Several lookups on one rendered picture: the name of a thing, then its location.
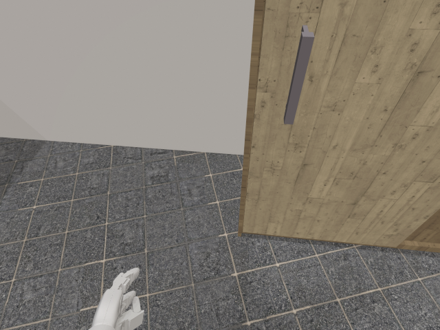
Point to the handle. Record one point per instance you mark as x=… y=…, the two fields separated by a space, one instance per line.
x=300 y=68

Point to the robot left hand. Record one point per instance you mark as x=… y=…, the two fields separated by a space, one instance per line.
x=113 y=304

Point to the wardrobe door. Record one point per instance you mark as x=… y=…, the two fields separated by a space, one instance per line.
x=429 y=231
x=361 y=162

